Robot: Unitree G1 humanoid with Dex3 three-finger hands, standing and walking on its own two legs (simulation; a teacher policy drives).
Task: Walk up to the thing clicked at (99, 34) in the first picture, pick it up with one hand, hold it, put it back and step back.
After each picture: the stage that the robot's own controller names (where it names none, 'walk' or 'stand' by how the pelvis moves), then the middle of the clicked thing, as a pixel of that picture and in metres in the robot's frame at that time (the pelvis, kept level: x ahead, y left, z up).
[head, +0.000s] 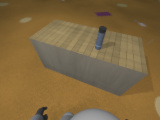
stand; (100, 39) +0.79 -0.09 +0.00
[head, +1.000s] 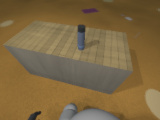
walk; (81, 38) +0.71 +0.14 +0.03
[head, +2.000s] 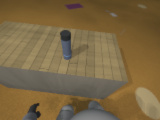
stand; (66, 46) +0.52 +0.19 +0.05
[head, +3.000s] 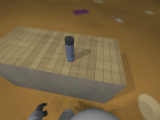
walk; (70, 50) +0.55 +0.19 +0.01
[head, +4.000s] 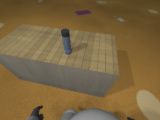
stand; (66, 43) +0.64 +0.24 +0.02
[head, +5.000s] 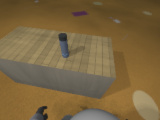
stand; (64, 46) +0.62 +0.25 +0.00
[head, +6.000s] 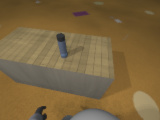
stand; (62, 47) +0.61 +0.27 +0.00
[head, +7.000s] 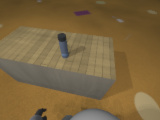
stand; (63, 47) +0.61 +0.26 +0.00
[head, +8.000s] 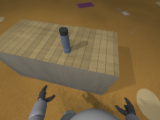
rise first; (65, 41) +0.62 +0.25 +0.01
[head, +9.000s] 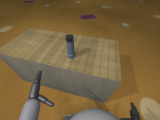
go down; (70, 47) +0.62 +0.23 +0.00
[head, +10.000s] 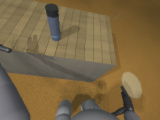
go down; (54, 25) +0.63 +0.22 +0.06
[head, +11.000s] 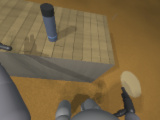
approach; (50, 26) +0.63 +0.23 +0.07
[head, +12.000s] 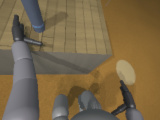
close in; (33, 11) +0.64 +0.25 +0.11
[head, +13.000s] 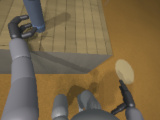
close; (35, 12) +0.62 +0.24 +0.11
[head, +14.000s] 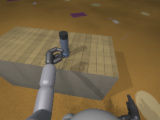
lift; (64, 45) +0.60 +0.22 +0.05
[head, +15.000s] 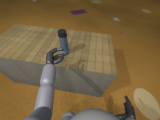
close; (63, 43) +0.63 +0.23 +0.03
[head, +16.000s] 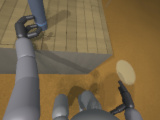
lift; (37, 9) +0.66 +0.23 +0.11
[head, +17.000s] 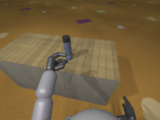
hold; (67, 48) +0.62 +0.23 +0.04
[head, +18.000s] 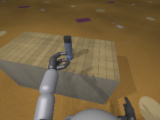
hold; (68, 48) +0.63 +0.22 +0.02
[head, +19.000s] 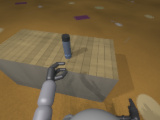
stand; (67, 47) +0.63 +0.23 +0.02
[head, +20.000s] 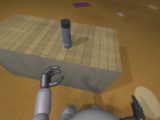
stand; (66, 35) +0.65 +0.21 +0.07
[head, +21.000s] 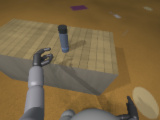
go down; (64, 40) +0.63 +0.22 +0.04
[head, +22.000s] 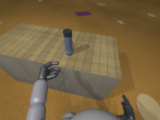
hold; (68, 43) +0.62 +0.21 +0.04
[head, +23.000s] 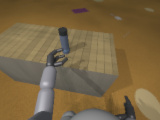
go down; (64, 42) +0.63 +0.23 +0.04
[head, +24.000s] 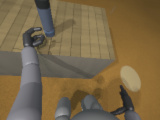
close; (46, 19) +0.64 +0.23 +0.09
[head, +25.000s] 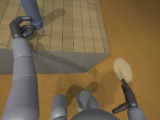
close; (30, 7) +0.66 +0.24 +0.11
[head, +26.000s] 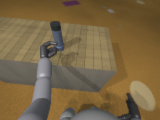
lift; (58, 38) +0.62 +0.23 +0.06
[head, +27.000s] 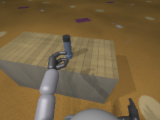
close; (67, 48) +0.64 +0.23 +0.02
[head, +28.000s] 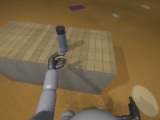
hold; (62, 40) +0.63 +0.23 +0.04
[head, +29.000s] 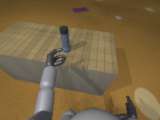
stand; (65, 40) +0.65 +0.22 +0.04
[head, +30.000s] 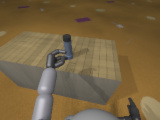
hold; (68, 48) +0.62 +0.22 +0.04
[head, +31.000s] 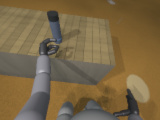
hold; (55, 29) +0.65 +0.23 +0.06
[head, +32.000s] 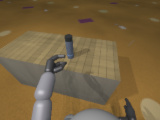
crouch; (69, 47) +0.64 +0.22 +0.03
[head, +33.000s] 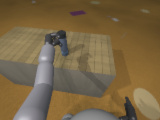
crouch; (63, 44) +0.64 +0.23 +0.02
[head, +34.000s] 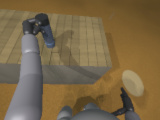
lower; (47, 33) +0.61 +0.24 +0.05
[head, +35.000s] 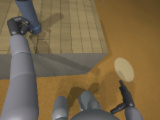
lower; (29, 13) +0.65 +0.25 +0.11
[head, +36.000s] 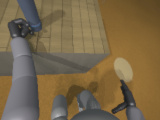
lower; (29, 10) +0.64 +0.24 +0.11
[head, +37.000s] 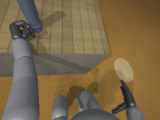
lower; (30, 11) +0.64 +0.24 +0.11
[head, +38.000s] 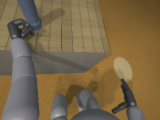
loosen; (28, 8) +0.65 +0.24 +0.11
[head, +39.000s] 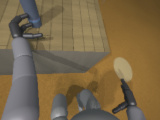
open; (28, 4) +0.67 +0.25 +0.11
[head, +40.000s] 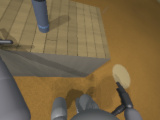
sink last; (41, 13) +0.66 +0.24 +0.09
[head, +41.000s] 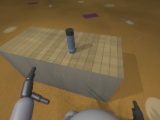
sink last; (71, 42) +0.66 +0.24 +0.05
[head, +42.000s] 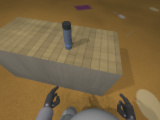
stand; (67, 37) +0.65 +0.22 +0.06
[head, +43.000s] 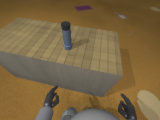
stand; (67, 37) +0.64 +0.23 +0.07
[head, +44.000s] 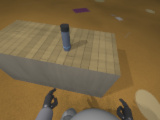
stand; (66, 38) +0.65 +0.22 +0.06
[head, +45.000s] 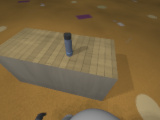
stand; (68, 45) +0.66 +0.23 +0.00
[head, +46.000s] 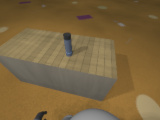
stand; (68, 45) +0.67 +0.23 +0.00
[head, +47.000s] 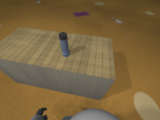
stand; (64, 45) +0.64 +0.26 +0.00
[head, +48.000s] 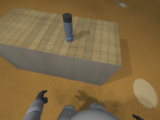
walk; (68, 29) +0.70 +0.21 +0.02
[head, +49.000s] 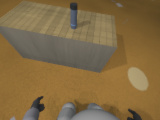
walk; (73, 17) +0.93 +0.22 +0.01
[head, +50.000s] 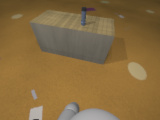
walk; (83, 16) +1.35 +0.18 +0.00
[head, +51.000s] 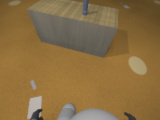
stand; (85, 5) +1.37 +0.17 +0.01
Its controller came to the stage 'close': yes
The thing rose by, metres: 0.00
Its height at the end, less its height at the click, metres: +0.00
